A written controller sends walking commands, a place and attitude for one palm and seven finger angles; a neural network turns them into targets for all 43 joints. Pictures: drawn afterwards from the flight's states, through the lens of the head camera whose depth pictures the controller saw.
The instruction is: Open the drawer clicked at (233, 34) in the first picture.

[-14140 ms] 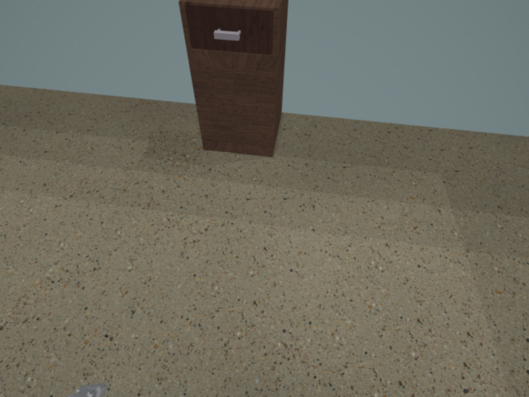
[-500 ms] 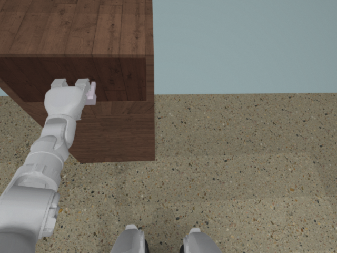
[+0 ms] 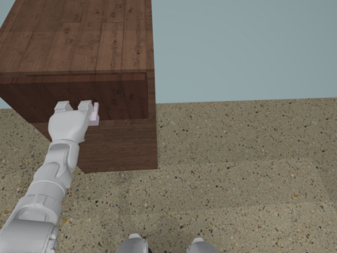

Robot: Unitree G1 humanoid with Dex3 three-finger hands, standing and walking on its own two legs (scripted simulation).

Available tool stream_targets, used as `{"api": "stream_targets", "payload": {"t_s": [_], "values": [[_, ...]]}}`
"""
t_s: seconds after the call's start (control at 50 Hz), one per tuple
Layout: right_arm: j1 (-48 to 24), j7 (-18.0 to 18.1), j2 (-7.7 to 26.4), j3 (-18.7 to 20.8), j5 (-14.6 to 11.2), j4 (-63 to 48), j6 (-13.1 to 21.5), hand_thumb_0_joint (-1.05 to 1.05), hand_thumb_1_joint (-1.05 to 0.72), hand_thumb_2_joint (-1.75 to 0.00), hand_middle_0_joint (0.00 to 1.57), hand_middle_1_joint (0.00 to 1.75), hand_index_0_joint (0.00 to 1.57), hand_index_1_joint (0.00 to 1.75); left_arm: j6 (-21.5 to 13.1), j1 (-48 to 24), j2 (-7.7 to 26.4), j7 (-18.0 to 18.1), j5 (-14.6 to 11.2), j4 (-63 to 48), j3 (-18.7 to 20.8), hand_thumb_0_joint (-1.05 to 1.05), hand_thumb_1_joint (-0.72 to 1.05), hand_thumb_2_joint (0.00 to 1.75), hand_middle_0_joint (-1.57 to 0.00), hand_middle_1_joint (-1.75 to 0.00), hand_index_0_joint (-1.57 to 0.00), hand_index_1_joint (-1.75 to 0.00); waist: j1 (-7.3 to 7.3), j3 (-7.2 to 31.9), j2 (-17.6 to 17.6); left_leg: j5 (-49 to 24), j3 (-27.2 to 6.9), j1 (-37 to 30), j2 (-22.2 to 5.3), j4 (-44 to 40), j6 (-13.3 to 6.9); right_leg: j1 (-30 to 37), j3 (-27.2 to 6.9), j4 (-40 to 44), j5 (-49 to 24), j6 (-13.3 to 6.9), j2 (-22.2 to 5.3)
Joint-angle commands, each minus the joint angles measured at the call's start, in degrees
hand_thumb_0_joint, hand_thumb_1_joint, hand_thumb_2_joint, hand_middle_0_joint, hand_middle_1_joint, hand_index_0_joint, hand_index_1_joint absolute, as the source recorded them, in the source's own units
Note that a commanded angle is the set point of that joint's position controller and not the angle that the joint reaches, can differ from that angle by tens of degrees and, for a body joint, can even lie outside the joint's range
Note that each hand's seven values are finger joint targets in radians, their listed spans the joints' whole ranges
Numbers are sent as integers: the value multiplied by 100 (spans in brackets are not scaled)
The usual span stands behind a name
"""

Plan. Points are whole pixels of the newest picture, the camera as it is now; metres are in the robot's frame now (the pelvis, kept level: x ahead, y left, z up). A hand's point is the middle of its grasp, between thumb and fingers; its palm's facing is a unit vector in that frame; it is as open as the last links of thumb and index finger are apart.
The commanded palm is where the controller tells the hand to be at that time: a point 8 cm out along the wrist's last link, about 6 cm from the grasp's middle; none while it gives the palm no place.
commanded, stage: pull the drawer open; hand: left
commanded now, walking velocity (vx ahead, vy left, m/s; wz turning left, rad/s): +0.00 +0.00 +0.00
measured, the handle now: (78, 112) +0.47 +0.24 -0.02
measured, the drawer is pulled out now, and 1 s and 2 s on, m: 0.03 0.16 0.27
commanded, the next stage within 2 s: none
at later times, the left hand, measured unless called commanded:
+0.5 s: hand (75, 159) +0.35 +0.23 -0.04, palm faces -0.06 -0.08 -0.99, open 6.1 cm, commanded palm +0.31 +0.22 +0.02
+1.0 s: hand (71, 184) +0.29 +0.23 -0.04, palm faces -0.04 -0.08 -1.00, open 6.1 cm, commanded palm +0.25 +0.23 +0.02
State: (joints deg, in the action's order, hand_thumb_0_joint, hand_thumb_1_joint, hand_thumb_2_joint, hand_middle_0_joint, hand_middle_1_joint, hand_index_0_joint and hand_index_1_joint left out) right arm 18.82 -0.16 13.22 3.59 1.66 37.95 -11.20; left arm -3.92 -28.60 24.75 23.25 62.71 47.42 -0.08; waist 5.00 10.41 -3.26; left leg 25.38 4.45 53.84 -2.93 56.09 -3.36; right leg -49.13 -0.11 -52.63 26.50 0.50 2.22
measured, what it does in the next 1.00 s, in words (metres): stands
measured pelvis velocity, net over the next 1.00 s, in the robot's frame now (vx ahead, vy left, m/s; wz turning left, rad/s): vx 0.00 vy -0.01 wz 0.03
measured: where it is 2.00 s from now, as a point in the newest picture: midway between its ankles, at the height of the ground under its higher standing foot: outside the picture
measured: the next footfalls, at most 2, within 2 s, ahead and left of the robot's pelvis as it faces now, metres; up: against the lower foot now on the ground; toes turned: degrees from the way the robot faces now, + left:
none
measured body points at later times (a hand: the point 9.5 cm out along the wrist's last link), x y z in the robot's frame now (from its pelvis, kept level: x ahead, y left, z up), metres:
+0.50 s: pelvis +0.02 -0.01 +0.01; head +0.11 +0.00 +0.45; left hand +0.34 +0.23 +0.02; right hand +0.15 -0.26 -0.11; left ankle +0.00 +0.08 -0.68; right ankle -0.02 -0.13 -0.68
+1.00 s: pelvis +0.00 -0.01 +0.00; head +0.07 -0.02 +0.45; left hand +0.28 +0.23 +0.02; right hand +0.15 -0.26 -0.11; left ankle +0.00 +0.08 -0.68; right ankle -0.02 -0.13 -0.68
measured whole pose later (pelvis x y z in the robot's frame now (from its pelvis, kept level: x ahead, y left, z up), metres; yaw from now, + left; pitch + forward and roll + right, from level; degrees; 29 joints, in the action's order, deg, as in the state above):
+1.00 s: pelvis +0.00 -0.01 +0.00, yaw +2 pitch +17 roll -2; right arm 11.5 -0.4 13.4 2.5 2.0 33.1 -8.6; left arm -2.7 2.4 20.9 27.1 62.5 20.9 -2.3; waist 1.8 9.7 -3.0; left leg 26.2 3.3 47.0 -2.2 56.0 -2.1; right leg -42.4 0.8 -53.9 28.6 -0.6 1.8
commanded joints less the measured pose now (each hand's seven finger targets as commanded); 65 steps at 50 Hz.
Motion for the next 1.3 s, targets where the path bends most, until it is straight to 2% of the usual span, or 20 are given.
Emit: {"api": "stream_targets", "payload": {"t_s": [0.0,0.1,0.12,0.14,0.22,0.26,0.3,0.46,0.48,0.54,0.68,0.76,0.78,0.82,0.84,0.9,1.06,1.08,1.12,1.28], "values": [[333,12,924,366,-1,-520,56,0,-90,-90,20,30,20,30,-143,-418,576,189,-174,-1259,65,0,90,90,-40,-135,-40,-135,-223,2232,-94,-3522,-472,-2809,91,-509,96,700,330,534,-2505,-309,269],[166,28,926,341,-10,-608,58,0,-90,-90,20,30,20,30,-51,102,710,230,-171,-1480,230,0,90,90,-40,-135,-40,-135,-271,2090,155,-3493,-411,-2653,140,-552,74,1041,273,573,-2813,-288,240],[125,25,900,350,-4,-634,79,0,-90,-90,20,30,20,30,-36,199,543,230,-197,-1569,107,0,90,90,-40,-135,-40,-135,-256,2068,44,-3511,-374,-2685,160,-539,69,1091,253,590,-2899,-291,237],[118,29,902,352,0,-645,95,0,-90,-90,20,30,20,30,-42,334,695,248,-205,-1684,274,0,90,90,-40,-135,-40,-135,-312,2113,22,-3733,-415,-2767,143,-541,70,1138,247,566,-2995,-297,229],[-40,7,885,340,-12,-751,119,0,-90,-90,20,30,20,30,25,760,556,278,-199,-1866,221,0,90,90,-40,-135,-40,-135,-340,1943,124,-3674,-394,-2751,165,-529,78,1154,262,584,-3000,-281,227],[-104,-3,874,324,0,-804,133,0,-90,-90,20,30,20,30,23,988,650,305,-185,-2147,332,0,90,90,-40,-135,-40,-135,-422,2185,-17,-4004,-413,-2913,168,-500,85,1235,229,525,-3217,-267,212],[-194,-30,854,315,-1,-861,167,0,-90,-90,20,30,20,30,60,1183,397,322,-210,-2359,131,0,90,90,-40,-135,-40,-135,-384,2109,-24,-3964,-417,-2946,165,-499,89,1202,251,550,-3189,-264,217],[-422,-46,836,281,22,-993,261,0,-90,-90,20,30,20,30,119,1928,530,474,-189,-2963,352,0,90,90,-40,-135,-40,-135,-475,2085,-20,-3901,-431,-2905,203,-474,99,1321,240,471,-3267,-262,197],[-422,-54,833,293,28,-1020,291,0,-90,-90,20,30,20,30,148,2115,347,485,-231,-3009,216,0,90,90,-40,-135,-40,-135,-457,1997,-78,-3895,-424,-2934,201,-460,103,1305,258,496,-3242,-269,195],[-509,-61,826,265,45,-1057,328,0,-90,-90,20,30,20,30,146,2389,490,540,-251,-3210,389,0,90,90,-40,-135,-40,-135,-519,1975,2,-3719,-421,-2792,226,-483,109,1406,241,469,-3232,-279,192],[-604,-56,817,251,55,-1086,401,0,-90,-90,20,30,20,30,217,2616,354,649,-206,-3344,293,0,90,90,-40,-135,-40,-135,-440,1628,129,-3053,-407,-2549,261,-461,110,1262,273,451,-2918,-291,192],[-736,-40,792,214,46,-1127,391,0,-90,-90,20,30,20,30,209,2765,531,697,-157,-3634,433,0,90,90,-40,-135,-40,-135,-556,1824,-129,-2991,-394,-2668,280,-487,119,1262,252,410,-2794,-319,181],[-707,-38,787,228,46,-1153,413,0,-90,-90,20,30,20,30,244,3003,391,692,-213,-3521,358,0,90,90,-40,-135,-40,-135,-525,1674,72,-2922,-389,-2583,286,-472,110,1302,263,441,-2817,-314,193],[-768,-10,796,209,34,-1157,424,0,-90,-90,20,30,20,30,246,2978,503,682,-221,-3492,441,0,90,90,-40,-135,-40,-135,-528,1505,160,-2555,-374,-2373,306,-501,112,1297,247,455,-2677,-321,193],[-805,4,816,190,38,-1157,423,0,-90,-90,20,30,20,30,244,2901,575,670,-226,-3573,496,0,90,90,-40,-135,-40,-135,-566,1495,-14,-2565,-394,-2389,304,-549,119,1290,245,458,-2621,-343,184],[-861,26,798,171,23,-1177,419,0,-90,-90,20,30,20,30,251,2805,483,658,-200,-3527,389,0,90,90,-40,-135,-40,-135,-515,1464,98,-2249,-376,-2310,319,-551,117,1152,262,462,-2326,-319,177],[-980,12,756,151,11,-1315,456,0,-90,-90,20,30,20,30,225,3500,480,643,-231,-3817,439,0,90,90,-40,-135,-40,-135,-697,1628,-20,-2343,-384,-2438,318,-577,125,1223,252,408,-2227,-354,188],[-953,-2,751,170,9,-1342,481,0,-90,-90,20,30,20,30,253,3627,288,634,-276,-3839,270,0,90,90,-40,-135,-40,-135,-633,1451,5,-2313,-386,-2422,313,-567,117,1199,267,446,-2246,-354,192],[-993,4,762,169,13,-1341,488,0,-90,-90,20,30,20,30,243,3724,404,634,-277,-3849,396,0,90,90,-40,-135,-40,-135,-631,1363,189,-2181,-383,-2319,307,-560,114,1182,254,450,-2183,-345,198],[-1072,-46,745,152,48,-1415,534,0,-90,-90,20,30,20,30,233,4223,284,733,-235,-4292,319,0,90,90,-40,-135,-40,-135,-646,1311,15,-2192,-404,-2354,300,-515,126,1058,267,368,-2132,-358,185]]}}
